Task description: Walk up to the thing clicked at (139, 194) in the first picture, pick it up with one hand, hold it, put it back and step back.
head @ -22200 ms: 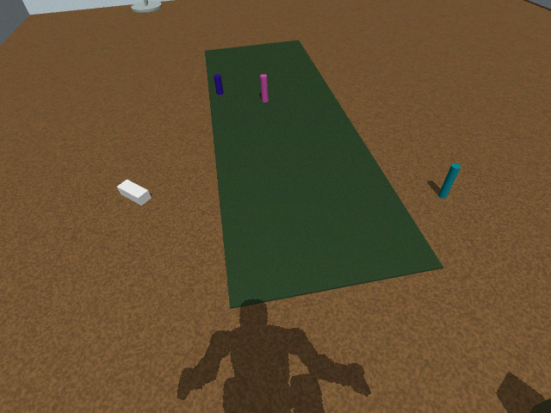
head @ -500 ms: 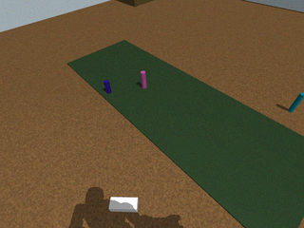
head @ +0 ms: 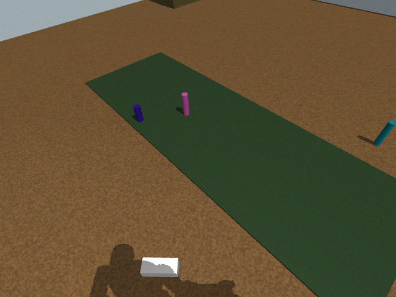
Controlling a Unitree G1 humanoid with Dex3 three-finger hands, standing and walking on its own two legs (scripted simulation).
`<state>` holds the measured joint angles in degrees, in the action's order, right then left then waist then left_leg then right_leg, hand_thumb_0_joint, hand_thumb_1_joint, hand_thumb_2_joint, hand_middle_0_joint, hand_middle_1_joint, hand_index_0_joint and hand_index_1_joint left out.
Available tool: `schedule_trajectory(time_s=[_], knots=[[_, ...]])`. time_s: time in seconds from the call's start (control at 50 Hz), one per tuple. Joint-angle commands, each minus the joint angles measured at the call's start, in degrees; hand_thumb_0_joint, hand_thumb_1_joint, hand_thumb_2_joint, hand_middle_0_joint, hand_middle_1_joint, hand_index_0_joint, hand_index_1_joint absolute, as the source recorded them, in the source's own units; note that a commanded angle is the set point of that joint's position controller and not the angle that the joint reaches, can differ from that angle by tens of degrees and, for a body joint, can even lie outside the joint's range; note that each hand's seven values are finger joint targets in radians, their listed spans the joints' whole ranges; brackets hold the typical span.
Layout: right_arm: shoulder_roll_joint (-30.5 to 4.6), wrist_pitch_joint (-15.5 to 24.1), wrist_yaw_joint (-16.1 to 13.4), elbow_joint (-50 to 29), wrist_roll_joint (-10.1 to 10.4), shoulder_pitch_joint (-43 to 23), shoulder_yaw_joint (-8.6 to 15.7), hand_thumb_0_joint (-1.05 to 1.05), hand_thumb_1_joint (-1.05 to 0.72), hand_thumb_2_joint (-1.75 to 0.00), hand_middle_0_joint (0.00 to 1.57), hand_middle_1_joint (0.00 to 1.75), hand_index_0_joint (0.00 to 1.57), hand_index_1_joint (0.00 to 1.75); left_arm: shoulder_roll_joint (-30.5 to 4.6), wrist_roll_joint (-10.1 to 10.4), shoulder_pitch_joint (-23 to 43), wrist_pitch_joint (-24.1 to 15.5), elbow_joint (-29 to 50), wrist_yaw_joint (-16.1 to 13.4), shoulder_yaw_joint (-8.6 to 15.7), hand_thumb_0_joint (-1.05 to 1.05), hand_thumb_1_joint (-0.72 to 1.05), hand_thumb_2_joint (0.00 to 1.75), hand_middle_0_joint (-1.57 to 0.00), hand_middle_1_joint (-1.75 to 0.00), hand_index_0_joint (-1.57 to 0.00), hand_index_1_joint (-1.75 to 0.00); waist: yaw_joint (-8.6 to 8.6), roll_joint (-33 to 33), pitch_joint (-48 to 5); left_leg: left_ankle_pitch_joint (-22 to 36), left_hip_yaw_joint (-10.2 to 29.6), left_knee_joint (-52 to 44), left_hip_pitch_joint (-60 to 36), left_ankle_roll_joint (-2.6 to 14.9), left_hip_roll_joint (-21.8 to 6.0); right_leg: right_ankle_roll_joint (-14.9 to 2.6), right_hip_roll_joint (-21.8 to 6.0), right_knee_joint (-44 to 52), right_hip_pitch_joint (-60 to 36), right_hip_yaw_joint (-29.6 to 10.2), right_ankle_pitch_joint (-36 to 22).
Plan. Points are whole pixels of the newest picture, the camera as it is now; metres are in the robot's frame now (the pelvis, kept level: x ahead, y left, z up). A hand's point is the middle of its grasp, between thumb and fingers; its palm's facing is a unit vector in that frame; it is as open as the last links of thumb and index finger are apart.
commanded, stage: stand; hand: left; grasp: from above
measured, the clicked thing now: (160, 267) +0.42 +0.24 -0.75
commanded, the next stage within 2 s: rise first in 0.04 s
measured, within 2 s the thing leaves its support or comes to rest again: neither
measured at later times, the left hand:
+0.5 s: hand out of the picture +0.15 +0.25 -0.18, palm faces -0.07 -0.92 -0.37, open 11.2 cm
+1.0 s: hand out of the picture +0.12 +0.27 -0.24, palm faces -0.18 -0.87 -0.46, open 14.2 cm
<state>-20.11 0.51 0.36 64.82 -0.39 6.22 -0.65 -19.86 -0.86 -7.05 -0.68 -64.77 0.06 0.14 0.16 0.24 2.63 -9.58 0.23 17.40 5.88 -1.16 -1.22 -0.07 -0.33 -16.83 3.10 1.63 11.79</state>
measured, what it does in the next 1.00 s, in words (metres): lowers itself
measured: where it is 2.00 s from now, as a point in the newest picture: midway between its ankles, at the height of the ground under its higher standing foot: outside the picture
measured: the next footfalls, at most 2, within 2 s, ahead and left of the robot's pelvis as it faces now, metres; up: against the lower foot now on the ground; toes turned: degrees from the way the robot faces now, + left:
none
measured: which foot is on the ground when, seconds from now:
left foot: down 0.00-1.00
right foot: down 0.00-1.00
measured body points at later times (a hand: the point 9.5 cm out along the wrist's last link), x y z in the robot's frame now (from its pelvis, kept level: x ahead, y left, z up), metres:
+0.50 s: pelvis -0.02 +0.00 -0.03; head +0.04 +0.01 +0.41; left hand +0.15 +0.30 -0.15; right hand +0.08 -0.26 -0.15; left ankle +0.00 +0.13 -0.75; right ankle -0.03 -0.12 -0.75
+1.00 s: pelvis -0.02 +0.01 -0.10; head +0.08 +0.03 +0.33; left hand +0.13 +0.31 -0.21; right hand +0.15 -0.24 -0.19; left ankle +0.00 +0.13 -0.75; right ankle -0.03 -0.12 -0.75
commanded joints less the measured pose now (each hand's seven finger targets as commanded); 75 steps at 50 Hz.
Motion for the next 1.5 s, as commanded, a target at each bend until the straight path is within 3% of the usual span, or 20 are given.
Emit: schedule_trajectory(time_s=[0.0, 0.12, 0.14, 0.16, 0.2, 0.24, 0.28, 0.34, 0.4, 0.46, 0.52, 0.58, 0.72, 0.94, 1.04, 1.1, 1.18, 1.24, 1.36, 1.48], knots=[[-12.0, 1.1, -1.1, -3.5, -0.1, -1.6, 2.2, 0.0, -0.9, -0.9, 0.2, 0.3, 0.2, 0.3, -12.8, 0.2, 1.9, -1.2, 3.4, -0.8, 2.4, 0.0, 0.9, 0.9, -0.2, -0.3, -0.2, -0.3, 0.02, -0.2, -4.2, 12.1, 4.7, -1.1, -1.6, 2.21, -6.6, -1.02, -8.1, 2.2, 0.6, -5.4, -12.8], [-12.1, 1.1, -1.1, -3.5, -0.1, -1.5, 2.3, 0.0, -0.91, -0.9, 0.2, 0.3, 0.2, 0.3, -12.6, 0.3, 1.9, -1.1, 3.3, -0.8, 2.4, 0.0, 0.82, 0.93, -0.16, -0.38, -0.17, -0.37, -0.13, -0.2, -3.5, 10.6, 4.7, -1.3, -1.1, 2.35, -6.7, -1.16, -8.0, 2.6, 0.5, -5.4, -11.1], [-3.1, 3.8, -2.2, -19.4, 3.9, -1.2, 0.4, 0.0, -0.96, -0.91, 0.2, 0.3, 0.2, 0.3, -3.4, 3.6, 22.0, -6.2, 23.4, -1.7, 2.4, 0.0, 0.74, 0.96, -0.22, -0.46, -0.18, -0.45, 6.66, 2.2, 0.6, 1.1, -2.8, 2.1, 5.1, 1.63, 1.7, -0.48, 0.0, -2.0, 15.0, -1.1, -6.4], [-4.7, 3.6, -2.8, -16.0, 4.0, 2.0, 0.6, 0.0, -0.89, -0.9, 0.2, 0.3, 0.2, 0.3, -6.1, 3.4, 27.7, -5.8, 19.6, -1.9, 3.2, 0.0, 0.66, 0.93, -0.2, -0.54, -0.17, -0.53, 5.02, 0.8, -1.6, -0.1, -2.6, 3.3, 5.2, 1.89, 1.9, -0.38, -0.2, -2.5, 12.6, -0.6, -4.6], [-6.2, 2.4, -3.0, -17.1, 3.6, 4.4, 2.1, 0.0, -0.88, -0.89, 0.2, 0.3, 0.2, 0.3, -10.4, 1.7, 13.6, -2.2, 5.6, -1.2, 7.3, 0.0, 0.5, 0.94, -0.13, -0.7, -0.13, -0.69, 2.34, -4.6, -1.0, -0.6, -2.6, 6.7, 9.2, 2.32, 1.8, -0.44, 0.4, -4.4, 14.2, 0.4, -1.5], [-6.0, 2.6, -3.7, -18.9, 2.9, 5.9, 3.6, 0.0, -0.88, -0.89, 0.2, 0.3, 0.2, 0.3, -15.2, -0.3, 18.2, -2.5, 9.6, -0.2, 9.8, 0.0, 0.35, 0.94, -0.09, -0.86, -0.11, -0.85, 1.42, -1.9, -9.7, 2.4, -2.5, 10.2, 9.1, 2.42, 2.2, -0.46, -0.3, -8.6, 13.8, -0.6, -5.6], [-5.7, 2.8, -3.0, -20.8, 1.7, 7.9, 4.8, 0.0, -0.92, -0.9, 0.2, 0.3, 0.2, 0.3, -12.7, -3.7, 9.8, -1.3, 3.3, 1.6, 10.2, 0.0, 0.19, 0.96, -0.03, -1.02, -0.07, -0.99, 1.34, -2.4, -12.6, 5.3, -1.8, 15.0, 13.0, 2.13, 2.3, -0.65, 0.0, -13.9, 15.9, -0.3, -8.6], [-4.9, 2.9, -2.3, -25.8, 1.6, 7.8, 5.9, 0.0, -0.94, -0.91, 0.2, 0.3, 0.2, 0.3, -13.9, -6.4, 4.7, 0.1, 10.1, 1.8, 13.2, 0.0, -0.05, 0.99, -0.02, -1.09, -0.05, -1.06, -2.93, 3.6, -19.9, 7.8, -1.8, 17.6, 14.0, 1.1, 2.8, -1.51, 0.4, -17.4, 14.9, -0.5, -8.5], [-3.8, 3.1, -1.9, -29.5, 2.0, 6.0, 5.4, 0.0, -0.91, -0.9, 0.2, 0.3, 0.2, 0.3, -8.2, -7.8, 5.2, 4.0, 12.2, 0.5, 9.6, 0.0, -0.29, 0.96, -0.05, -1.11, -0.08, -1.08, -1.22, 2.4, -14.2, 2.8, -1.6, 18.4, 18.6, 1.03, 2.3, -1.39, 1.0, -17.6, 20.2, -0.1, -3.3], [-3.9, 3.7, -1.7, -32.5, 2.2, 5.1, 5.7, 0.0, -0.9, -0.9, 0.2, 0.3, 0.2, 0.3, -11.4, -8.5, 6.4, 6.3, 17.2, -0.8, 11.7, 0.0, -0.52, 0.98, -0.08, -1.09, -0.08, -1.08, -0.91, 1.8, -14.1, -0.8, -1.1, 21.7, 22.6, 1.16, 1.8, -1.32, 1.1, -20.6, 24.3, 0.3, 1.2], [-3.5, 5.0, -1.6, -33.9, 2.1, 6.7, 5.7, 0.0, -0.91, -0.9, 0.2, 0.3, 0.2, 0.3, -7.5, -8.7, 4.5, 7.4, 20.0, -1.0, 10.1, 0.0, -0.57, 0.98, -0.08, -1.09, -0.09, -1.08, 0.85, -1.1, -14.1, -3.6, -0.8, 25.4, 25.8, 1.67, 1.4, -1.05, 1.4, -24.4, 28.8, 0.4, 3.7], [-3.0, 6.4, -1.8, -35.2, 1.6, 6.8, 6.1, 0.0, -0.89, -0.9, 0.2, 0.3, 0.2, 0.3, -9.5, -9.6, 6.2, 6.5, 27.6, -1.4, 11.6, 0.0, -0.58, 1.0, -0.08, -1.08, -0.07, -1.08, 0.8, 1.2, -17.7, -3.9, -0.3, 29.7, 28.4, 1.57, 0.9, -1.17, 1.4, -29.2, 33.3, 0.3, 4.1], [-2.6, 8.5, -2.6, -37.2, 1.0, 7.0, 6.2, 0.0, -0.88, -0.9, 0.2, 0.3, 0.2, 0.3, -9.7, -11.5, -2.0, 7.4, 38.4, -1.1, 12.1, 0.0, -0.59, 1.01, -0.07, -1.07, -0.06, -1.08, 1.3, 4.4, -23.3, -0.2, 0.0, 35.8, 29.3, 1.64, 0.2, -1.15, 1.2, -35.4, 37.9, -0.3, 1.6], [-1.8, 10.3, -2.5, -40.1, 0.5, 5.6, 5.8, 0.0, -0.91, -0.9, 0.2, 0.3, 0.2, 0.3, -8.7, -14.3, -9.9, 10.3, 44.2, -0.9, 11.7, 0.0, -0.56, 0.96, -0.08, -1.06, -0.08, -1.05, 1.22, 3.2, -24.7, 0.8, 0.6, 44.0, 37.3, 1.97, 0.3, -1.11, 1.3, -42.4, 44.3, 0.3, 1.0], [-2.1, 11.1, -1.9, -40.6, 0.5, 4.4, 5.8, 0.0, -0.92, -0.9, 0.2, 0.3, 0.2, 0.3, -10.0, -16.1, -6.4, 9.1, 46.2, -1.3, 12.1, 0.0, -0.59, 0.96, -0.09, -1.06, -0.09, -1.05, 1.95, 4.0, -24.6, -3.5, 1.1, 47.6, 42.9, 1.96, 0.4, -1.38, 1.3, -47.0, 50.2, 0.3, 4.7], [-2.7, 12.0, -1.6, -39.9, 0.3, 3.4, 6.1, 0.0, -0.91, -0.9, 0.2, 0.3, 0.2, 0.3, -11.8, -19.3, -1.4, 6.5, 42.9, -1.3, 12.2, 0.0, -0.59, 0.97, -0.08, -1.05, -0.08, -1.05, 2.24, 4.5, -23.3, -8.2, 2.0, 51.8, 48.8, 1.89, 0.3, -1.54, 1.3, -52.5, 58.1, 0.3, 9.1], [-3.5, 13.0, -1.0, -38.7, 0.2, 2.7, 6.6, 0.0, -0.9, -0.9, 0.2, 0.3, 0.2, 0.3, -13.1, -24.0, 5.0, 1.0, 40.0, -1.5, 11.5, 0.0, -0.57, 0.96, -0.09, -1.05, -0.09, -1.05, 2.34, 4.7, -27.6, -12.7, 1.9, 58.8, 55.9, 1.95, 0.7, -1.49, 1.2, -59.8, 66.0, -0.3, 12.0], [-4.5, 13.3, -0.4, -37.4, 0.3, 2.5, 7.2, 0.0, -0.91, -0.9, 0.2, 0.3, 0.2, 0.3, -15.5, -28.1, 9.4, -3.0, 38.2, -2.0, 11.3, 0.0, -0.55, 0.96, -0.11, -1.04, -0.11, -1.04, 2.28, 4.7, -33.3, -12.0, 1.8, 64.7, 60.0, 2.13, 0.8, -1.47, 1.5, -65.3, 70.9, -0.5, 11.3], [-6.2, 12.2, 0.7, -34.8, 0.6, 2.4, 7.7, 0.0, -0.94, -0.91, 0.2, 0.3, 0.2, 0.3, -23.5, -34.9, 17.3, -8.1, 33.2, -4.8, 14.6, 0.0, -0.58, 0.99, -0.12, -1.05, -0.11, -1.05, 0.0, 7.2, -40.4, -11.3, 2.1, 73.4, 66.5, 1.89, 0.8, -1.64, 1.5, -74.2, 80.3, -0.1, 11.9], [-6.3, 10.5, 1.8, -30.8, -0.1, 4.7, 8.0, 0.0, -0.94, -0.91, 0.2, 0.3, 0.2, 0.3, -27.4, -40.9, 31.5, -10.4, 25.9, -5.8, 14.0, 0.0, -0.57, 0.99, -0.11, -1.06, -0.11, -1.06, 1.08, 3.4, -47.2, -10.2, 1.1, 84.1, 74.9, 3.01, 0.7, -1.21, 1.9, -79.5, 83.9, 0.4, 10.5]])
